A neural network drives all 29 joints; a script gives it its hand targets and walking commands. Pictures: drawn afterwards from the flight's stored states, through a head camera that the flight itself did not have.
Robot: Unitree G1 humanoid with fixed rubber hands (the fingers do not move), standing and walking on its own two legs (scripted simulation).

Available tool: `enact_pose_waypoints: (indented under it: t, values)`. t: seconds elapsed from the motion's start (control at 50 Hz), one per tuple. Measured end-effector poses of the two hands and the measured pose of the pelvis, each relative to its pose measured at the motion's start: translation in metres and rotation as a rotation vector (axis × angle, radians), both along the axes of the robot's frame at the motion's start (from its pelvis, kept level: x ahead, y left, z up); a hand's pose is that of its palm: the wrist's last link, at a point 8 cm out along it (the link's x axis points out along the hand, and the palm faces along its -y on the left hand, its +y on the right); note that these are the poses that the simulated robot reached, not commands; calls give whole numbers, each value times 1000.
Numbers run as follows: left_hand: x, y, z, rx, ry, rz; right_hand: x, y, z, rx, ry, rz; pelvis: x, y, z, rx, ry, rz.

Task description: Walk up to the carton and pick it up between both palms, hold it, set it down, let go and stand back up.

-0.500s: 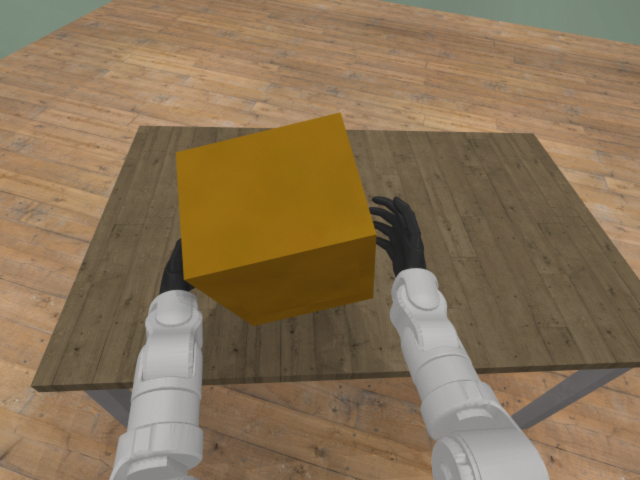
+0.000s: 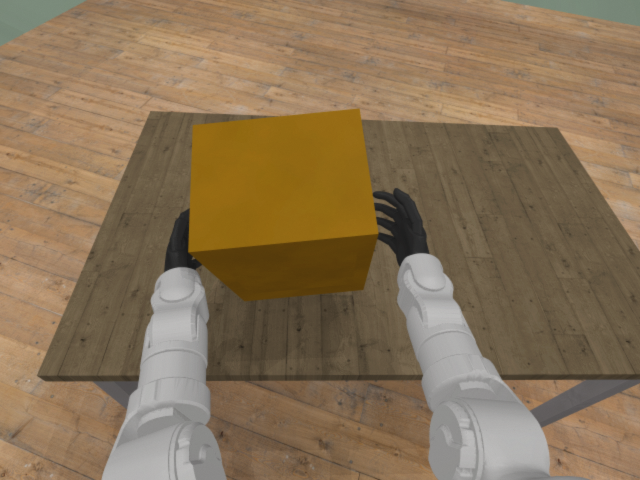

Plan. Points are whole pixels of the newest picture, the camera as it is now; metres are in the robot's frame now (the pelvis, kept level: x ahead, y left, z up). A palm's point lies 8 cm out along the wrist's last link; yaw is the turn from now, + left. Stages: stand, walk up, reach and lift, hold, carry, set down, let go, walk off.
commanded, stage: set down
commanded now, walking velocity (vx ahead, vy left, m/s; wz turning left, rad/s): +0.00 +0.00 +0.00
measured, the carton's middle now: (292, 221) +0.46 +0.04 +0.03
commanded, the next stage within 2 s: none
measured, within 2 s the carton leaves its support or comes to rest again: neither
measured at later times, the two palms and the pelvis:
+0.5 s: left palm (202, 284) +0.37 +0.17 -0.01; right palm (401, 261) +0.41 -0.12 +0.00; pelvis +0.03 -0.01 +0.00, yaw +0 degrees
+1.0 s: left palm (199, 315) +0.33 +0.17 -0.03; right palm (402, 290) +0.37 -0.12 -0.01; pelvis -0.01 -0.01 +0.00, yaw +0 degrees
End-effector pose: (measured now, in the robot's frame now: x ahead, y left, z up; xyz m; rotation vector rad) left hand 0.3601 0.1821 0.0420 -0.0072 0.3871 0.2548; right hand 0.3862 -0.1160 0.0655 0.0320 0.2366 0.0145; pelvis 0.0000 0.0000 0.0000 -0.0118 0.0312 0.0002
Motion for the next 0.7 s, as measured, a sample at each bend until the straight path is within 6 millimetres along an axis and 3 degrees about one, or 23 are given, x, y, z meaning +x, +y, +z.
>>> enact_pose_waypoints:
  t: [0.08,0.14,0.2,0.28,0.34,0.42,0.54,0.7]
  values:
    - [-10,8,-49,1,120,16,-6,8,-56,-29,137,12,2,1,0,-1,4,0]
    - [-5,-4,-56,46,77,7,-7,1,-71,-44,120,-52,9,3,0,-3,48,-1]
    - [10,-15,-42,94,-1,9,0,-6,-69,-36,53,-103,18,2,0,-2,129,-3]
    - [29,-26,-11,144,-126,1,17,-15,-49,0,-60,-138,29,-3,0,6,191,-3]
    - [35,-30,0,136,-166,-4,25,-20,-35,10,-104,-142,35,-9,0,12,200,-2]
    - [29,-26,-17,81,-110,-6,29,-18,-34,11,-104,-108,36,-13,-1,16,202,0]
    - [0,-14,-69,41,47,23,17,-4,-75,4,17,-55,22,-12,-1,12,182,-2]
    - [-7,-10,-71,77,-30,36,7,2,-75,-6,-55,-85,9,-2,-3,-2,226,-6]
